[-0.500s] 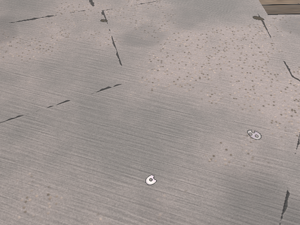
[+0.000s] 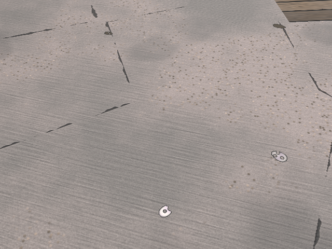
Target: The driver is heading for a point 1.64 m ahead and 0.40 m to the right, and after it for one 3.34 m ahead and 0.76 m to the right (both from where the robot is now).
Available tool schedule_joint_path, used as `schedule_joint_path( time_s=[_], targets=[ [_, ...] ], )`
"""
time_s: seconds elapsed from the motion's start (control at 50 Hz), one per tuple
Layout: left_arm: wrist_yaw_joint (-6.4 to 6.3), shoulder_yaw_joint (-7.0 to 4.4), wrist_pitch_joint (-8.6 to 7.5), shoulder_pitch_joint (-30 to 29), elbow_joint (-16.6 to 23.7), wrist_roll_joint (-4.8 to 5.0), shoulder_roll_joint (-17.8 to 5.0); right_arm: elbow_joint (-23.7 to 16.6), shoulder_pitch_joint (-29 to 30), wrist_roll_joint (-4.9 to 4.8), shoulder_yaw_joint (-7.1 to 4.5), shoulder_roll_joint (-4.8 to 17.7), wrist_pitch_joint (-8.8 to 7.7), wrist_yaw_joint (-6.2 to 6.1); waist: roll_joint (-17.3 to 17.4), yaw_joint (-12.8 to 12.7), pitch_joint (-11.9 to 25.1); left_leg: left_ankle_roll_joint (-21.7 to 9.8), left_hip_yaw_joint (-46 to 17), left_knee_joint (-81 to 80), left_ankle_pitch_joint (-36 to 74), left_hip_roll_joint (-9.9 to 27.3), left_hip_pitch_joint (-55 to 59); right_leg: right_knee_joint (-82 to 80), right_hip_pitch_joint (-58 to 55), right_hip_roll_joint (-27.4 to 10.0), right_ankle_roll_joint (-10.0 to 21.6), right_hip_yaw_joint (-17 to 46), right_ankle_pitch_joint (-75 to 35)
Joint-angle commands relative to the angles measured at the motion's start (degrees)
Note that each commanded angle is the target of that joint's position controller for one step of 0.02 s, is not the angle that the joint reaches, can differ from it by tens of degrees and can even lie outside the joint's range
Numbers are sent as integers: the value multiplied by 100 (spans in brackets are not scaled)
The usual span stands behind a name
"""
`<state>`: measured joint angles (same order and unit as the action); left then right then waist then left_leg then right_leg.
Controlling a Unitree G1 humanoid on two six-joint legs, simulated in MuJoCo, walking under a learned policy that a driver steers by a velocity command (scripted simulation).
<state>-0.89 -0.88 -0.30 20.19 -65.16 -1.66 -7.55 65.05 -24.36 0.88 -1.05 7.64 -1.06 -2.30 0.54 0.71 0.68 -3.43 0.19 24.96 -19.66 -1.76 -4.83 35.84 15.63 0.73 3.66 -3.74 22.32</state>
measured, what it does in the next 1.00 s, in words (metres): walks ahead: left foot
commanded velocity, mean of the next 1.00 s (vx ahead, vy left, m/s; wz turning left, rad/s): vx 0.44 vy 0.00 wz -0.10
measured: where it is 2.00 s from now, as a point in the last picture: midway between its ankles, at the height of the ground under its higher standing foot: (211, 166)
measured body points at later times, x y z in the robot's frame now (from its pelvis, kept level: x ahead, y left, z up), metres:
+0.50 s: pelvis +0.21 -0.05 +0.00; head +0.24 -0.06 +0.45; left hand +0.09 +0.15 -0.14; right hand +0.36 -0.26 -0.14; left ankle +0.36 +0.06 -0.70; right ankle +0.07 -0.11 -0.74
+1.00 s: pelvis +0.49 -0.03 +0.00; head +0.52 -0.03 +0.45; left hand +0.64 +0.18 -0.14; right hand +0.41 -0.25 -0.14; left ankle +0.42 +0.03 -0.74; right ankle +0.63 -0.19 -0.68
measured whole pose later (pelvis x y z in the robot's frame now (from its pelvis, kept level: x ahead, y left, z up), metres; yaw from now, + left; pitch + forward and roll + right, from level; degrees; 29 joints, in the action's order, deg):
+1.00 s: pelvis +0.49 -0.03 +0.00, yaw -8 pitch +0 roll +1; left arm 2.1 -2.7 -1.4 8.0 -53.5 -1.3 -10.4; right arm 60.8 -24.9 0.9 -2.2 9.2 -6.6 -0.9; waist -1.7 1.5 -2.8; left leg -4.9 13.1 11.8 -15.0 -4.2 2.3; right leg 46.8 38.1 -5.5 4.3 -1.9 0.0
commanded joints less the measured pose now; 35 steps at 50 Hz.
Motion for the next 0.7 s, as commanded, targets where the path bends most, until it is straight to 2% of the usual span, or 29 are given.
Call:
schedule_joint_path(
  time_s=[0.02,0.04,0.08,0.1,0.12,0.14,0.16,0.18,0.2,0.22,0.24,0.28,0.34,0.4,0.44,0.5,0.54,0.56,0.58,0.6,0.62,0.64,0.66,0.68,0.7],
  targets=[
    [105,-91,-229,-706,670,-43,-364,20,-722,65,-219,850,-83,7,686,231,-1452,-1180,-2481,-1843,-2029,1982,-208,841,1861,-295,83,100,270],
    [136,-120,-289,-732,755,-15,-421,-4,-651,75,-232,849,-131,20,637,170,-1406,-1149,-2326,-1746,-1612,1951,-81,745,1877,-370,94,154,285],
    [184,-160,-379,-632,819,66,-400,-80,-426,34,-247,834,-208,36,556,-3,-1244,-959,-1771,-1516,-855,1678,-209,152,1229,-274,88,14,13],
    [197,-173,-405,-290,737,96,-329,-136,-217,-6,-257,857,-227,43,509,-233,-1141,-838,-1419,-1279,-564,1483,-623,-341,416,-125,92,-166,-394],
    [192,-213,-413,305,525,123,-302,-197,-30,-30,-258,850,-244,57,375,-510,-991,-701,-1058,-866,-210,1217,-1228,-774,-702,128,80,-323,-631],
    [145,-310,-433,1048,282,112,-464,-257,55,-11,-225,761,-302,84,0,-813,-684,-533,-629,2,368,885,-1878,-1018,-1948,61,105,-25,-588],
    [61,-467,-465,1856,178,27,-1056,-507,245,-48,-106,353,-366,153,-1431,-1128,-357,-183,254,2017,44,123,-2820,-2179,-2736,-1383,463,2184,903],
    [68,-514,-377,2299,-14,60,-1288,-676,271,64,-160,498,-378,200,-1815,-1026,-334,-157,303,3434,-1091,-179,-3583,-2820,-2742,-2225,882,3968,1370],
    [49,-420,-325,1554,175,31,-1014,-712,461,171,-196,592,-350,245,-827,-589,-769,-254,-65,4153,-706,292,-3748,-2746,-2099,-2203,876,3651,1538],
    [72,-374,-349,948,402,36,-890,-727,553,141,-164,446,-375,303,-327,-385,-966,-277,-166,4203,-94,491,-3675,-2791,-1595,-2021,800,3107,1090],
    [78,-341,-391,610,522,41,-843,-711,547,91,-156,362,-399,345,-162,-209,-951,-252,-170,4052,326,620,-3463,-2883,-1328,-1781,707,2565,464],
    [53,-231,-492,563,504,68,-610,-687,478,126,-198,417,-325,391,-244,-50,-801,-131,-27,3795,659,685,-3246,-2915,-1300,-1424,577,1758,-766],
    [15,-162,-569,1064,284,94,-588,-827,825,109,-236,455,-204,411,-410,-46,-719,-17,252,3581,910,600,-3536,-2733,-1623,-1247,549,1085,-2699],
    [12,-101,-587,1224,245,74,-580,-1186,1747,83,-196,407,-168,424,-472,-162,-860,68,489,2818,1251,507,-3684,-2759,-1535,-1117,578,730,-3529],
    [3,-69,-602,1230,245,76,-568,-1398,2301,41,-143,342,-174,432,-524,-234,-966,62,643,1955,1548,386,-3395,-2788,-1391,-1020,550,541,-3830],
    [-35,-81,-633,1327,185,79,-692,-1567,2675,3,-119,403,-177,419,-623,-264,-974,-111,818,1114,1721,206,-2814,-2755,-1517,-1130,553,428,-4452],
    [-51,-103,-656,1201,181,69,-795,-1565,2471,2,-173,552,-203,365,-625,-70,-790,-341,833,892,1580,41,-2321,-2336,-1811,-1232,522,327,-5626],
    [-65,-128,-658,1107,189,60,-874,-1477,2126,9,-223,652,-229,325,-656,106,-569,-460,842,869,1387,-94,-1940,-1875,-1979,-1257,492,271,-6349],
    [-76,-155,-635,1022,199,36,-946,-1271,1470,7,-297,777,-265,283,-653,385,-215,-574,806,792,1211,-224,-1357,-1095,-2095,-1250,460,223,-6778],
    [-70,-175,-597,909,223,56,-1001,-966,583,29,-379,882,-307,239,-553,761,217,-681,774,381,1372,-258,-369,-7,-1863,-1135,399,130,-6472],
    [-33,-145,-580,944,306,95,-880,-760,-254,163,-497,1212,-339,186,-248,1029,711,-891,-95,227,694,551,913,1501,-869,-911,360,24,-4841],
    [58,-28,-548,1647,429,270,-140,-777,-596,289,-628,1747,-334,198,993,623,1457,-1762,-3104,-190,-25,2429,2453,3989,1143,125,157,-106,-266],
    [76,-182,-526,1241,461,187,-700,-809,-122,39,-602,1564,-251,266,471,585,1407,-1854,-4227,-1120,-875,2433,2073,4686,1849,263,235,637,386],
    [75,-214,-520,622,710,143,-774,-944,639,-26,-508,1274,-267,273,259,300,363,-1564,-3142,-1292,-1136,2308,1157,4505,2209,-153,292,684,-163],
    [88,-214,-536,323,772,115,-734,-995,972,-13,-406,891,-336,298,-106,188,-63,-1334,-2482,-1510,-485,2097,363,4139,2000,-351,306,676,-536]
  ],
)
